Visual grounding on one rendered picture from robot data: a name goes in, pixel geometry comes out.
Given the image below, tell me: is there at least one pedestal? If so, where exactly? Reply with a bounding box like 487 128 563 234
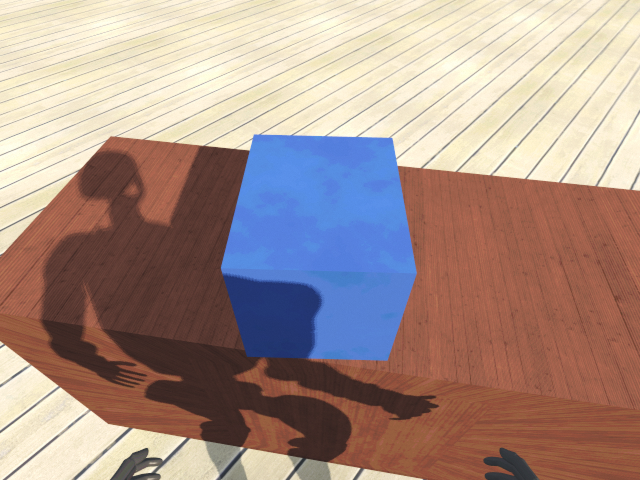
0 136 640 480

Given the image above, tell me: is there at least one robot left hand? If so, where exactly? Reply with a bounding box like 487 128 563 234
110 448 163 480

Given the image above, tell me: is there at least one robot right hand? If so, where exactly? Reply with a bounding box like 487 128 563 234
483 448 539 480

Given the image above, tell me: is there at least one carton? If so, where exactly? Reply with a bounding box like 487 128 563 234
221 134 417 361

